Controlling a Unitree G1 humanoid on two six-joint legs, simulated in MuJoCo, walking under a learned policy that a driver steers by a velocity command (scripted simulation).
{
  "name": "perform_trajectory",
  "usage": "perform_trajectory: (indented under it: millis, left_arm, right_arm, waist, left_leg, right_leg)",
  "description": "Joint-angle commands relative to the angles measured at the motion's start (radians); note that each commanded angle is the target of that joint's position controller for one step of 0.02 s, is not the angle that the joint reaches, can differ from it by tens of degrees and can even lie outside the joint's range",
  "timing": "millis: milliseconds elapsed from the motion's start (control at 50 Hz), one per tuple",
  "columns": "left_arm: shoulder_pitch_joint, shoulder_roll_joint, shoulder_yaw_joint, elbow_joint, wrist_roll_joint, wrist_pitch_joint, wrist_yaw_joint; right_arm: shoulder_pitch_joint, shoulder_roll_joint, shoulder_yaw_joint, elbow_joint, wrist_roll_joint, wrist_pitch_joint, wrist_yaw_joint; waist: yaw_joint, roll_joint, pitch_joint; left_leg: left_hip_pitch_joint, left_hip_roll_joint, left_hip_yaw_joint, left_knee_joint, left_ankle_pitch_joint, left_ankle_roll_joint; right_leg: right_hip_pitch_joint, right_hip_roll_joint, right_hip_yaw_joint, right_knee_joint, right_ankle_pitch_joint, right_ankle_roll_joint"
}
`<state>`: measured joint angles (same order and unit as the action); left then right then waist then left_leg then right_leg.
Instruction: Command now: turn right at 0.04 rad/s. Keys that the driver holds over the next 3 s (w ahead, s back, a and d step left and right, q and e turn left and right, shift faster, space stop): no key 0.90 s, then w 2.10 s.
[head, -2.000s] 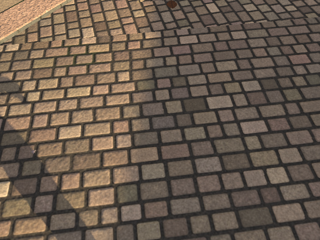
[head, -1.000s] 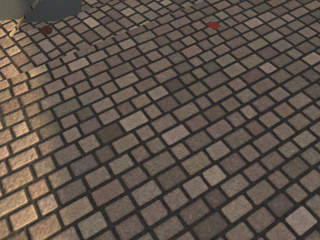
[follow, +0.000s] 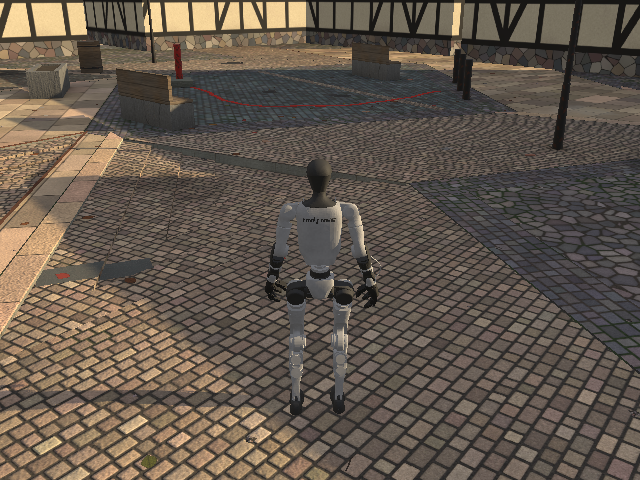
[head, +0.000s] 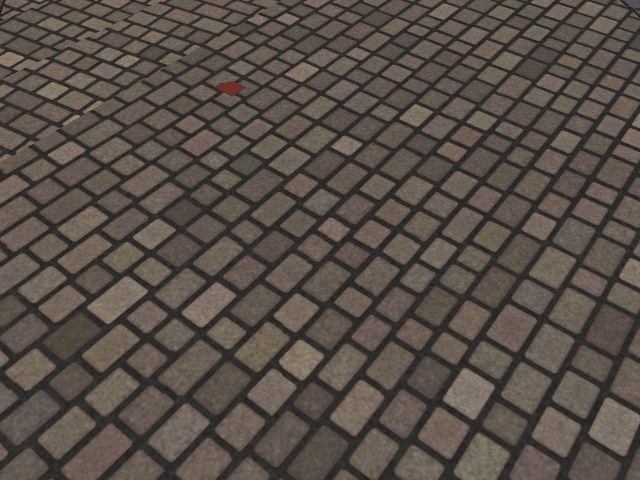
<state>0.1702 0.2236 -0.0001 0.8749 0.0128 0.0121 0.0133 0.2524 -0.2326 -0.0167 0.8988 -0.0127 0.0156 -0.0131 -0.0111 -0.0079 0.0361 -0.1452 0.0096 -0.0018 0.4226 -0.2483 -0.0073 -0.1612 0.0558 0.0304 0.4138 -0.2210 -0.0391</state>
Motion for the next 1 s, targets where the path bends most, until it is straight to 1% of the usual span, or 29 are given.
perform_trajectory:
  millis: [20, 80, 180, 280, 400, 620, 900, 920, 940, 960, 980, 1000]
  left_arm:
    - [0.015, 0.119, 0.032, -0.001, 0.0, -0.012, 0.003]
    - [0.025, 0.11, 0.03, 0.046, -0.002, -0.014, 0.008]
    - [0.047, 0.107, 0.026, 0.111, -0.003, -0.014, 0.013]
    - [0.073, 0.1, 0.02, 0.164, -0.003, -0.013, 0.017]
    - [0.1, 0.085, 0.012, 0.211, -0.003, -0.013, 0.02]
    - [0.132, 0.049, 0.002, 0.262, -0.004, -0.014, 0.026]
    - [0.161, 0.016, -0.002, 0.29, -0.004, -0.015, 0.031]
    - [0.17, 0.01, -0.003, 0.293, -0.003, -0.014, 0.03]
    - [0.172, 0.016, 0.0, 0.291, -0.001, -0.012, 0.03]
    - [0.173, 0.025, 0.006, 0.284, 0.001, -0.009, 0.029]
    - [0.167, 0.027, 0.01, 0.272, 0.007, -0.006, 0.025]
    - [0.148, 0.02, 0.011, 0.255, 0.014, -0.005, 0.02]
  right_arm:
    - [0.007, -0.112, -0.022, -0.008, 0.002, -0.021, -0.007]
    - [0.006, -0.102, -0.019, 0.022, 0.002, -0.02, -0.01]
    - [0.009, -0.097, -0.015, 0.072, 0.001, -0.02, -0.014]
    - [0.014, -0.084, -0.008, 0.115, 0.002, -0.02, -0.016]
    - [0.027, -0.066, 0.001, 0.157, 0.002, -0.021, -0.018]
    - [0.062, -0.035, 0.012, 0.207, 0.003, -0.024, -0.023]
    - [0.101, -0.005, 0.016, 0.235, 0.002, -0.025, -0.028]
    - [0.111, -0.001, 0.016, 0.239, 0.001, -0.024, -0.028]
    - [0.115, -0.015, 0.01, 0.238, 0.0, -0.021, -0.028]
    - [0.12, -0.037, -0.001, 0.235, 0.0, -0.015, -0.027]
    - [0.126, -0.052, -0.009, 0.229, -0.002, -0.009, -0.025]
    - [0.15, -0.058, -0.015, 0.226, -0.003, -0.005, -0.022]
  waist:
    - [0.01, 0.06, -0.009]
    - [0.006, 0.032, 0.001]
    - [0.006, 0.016, 0.01]
    - [0.009, 0.01, 0.016]
    - [0.012, 0.014, 0.021]
    - [0.013, 0.016, 0.028]
    - [0.011, 0.011, 0.035]
    - [0.01, 0.014, 0.014]
    - [0.009, 0.023, 0.023]
    - [0.007, 0.042, 0.034]
    - [0.001, 0.063, 0.066]
    - [-0.014, 0.079, 0.112]
  left_leg:
    - [-0.023, 0.082, -0.093, -0.099, 0.126, 0.031]
    - [-0.008, 0.085, -0.096, -0.105, 0.105, 0.039]
    - [-0.007, 0.084, -0.099, -0.113, 0.084, 0.047]
    - [-0.011, 0.082, -0.1, -0.118, 0.078, 0.051]
    - [-0.022, 0.078, -0.099, -0.12, 0.079, 0.053]
    - [-0.036, 0.072, -0.098, -0.114, 0.092, 0.054]
    - [-0.04, 0.068, -0.097, -0.105, 0.105, 0.056]
    - [-0.033, 0.061, -0.097, -0.116, 0.021, 0.058]
    - [-0.044, 0.05, -0.101, -0.119, -0.095, 0.066]
    - [-0.062, 0.042, -0.112, -0.116, -0.258, 0.085]
    - [-0.089, 0.051, -0.146, -0.128, -0.417, 0.11]
    - [-0.099, 0.082, -0.203, -0.157, -0.528, 0.138]
  right_leg:
    - [0.017, -0.114, 0.11, -0.072, 0.12, -0.022]
    - [-0.003, -0.11, 0.108, -0.091, 0.094, -0.014]
    - [-0.011, -0.112, 0.106, -0.105, 0.086, -0.007]
    - [-0.012, -0.114, 0.103, -0.109, 0.085, -0.003]
    - [-0.011, -0.118, 0.098, -0.105, 0.091, -0.001]
    - [-0.011, -0.121, 0.089, -0.093, 0.104, 0.002]
    - [-0.018, -0.123, 0.083, -0.082, 0.111, 0.004]
    - [-0.011, -0.113, 0.078, -0.086, 0.041, 0.003]
    - [-0.027, -0.093, 0.065, -0.069, -0.056, -0.003]
    - [-0.058, -0.063, 0.044, -0.027, -0.193, -0.016]
    - [-0.118, -0.043, 0.032, 0.012, -0.321, -0.028]
    - [-0.198, -0.029, 0.024, 0.059, -0.379, -0.035]
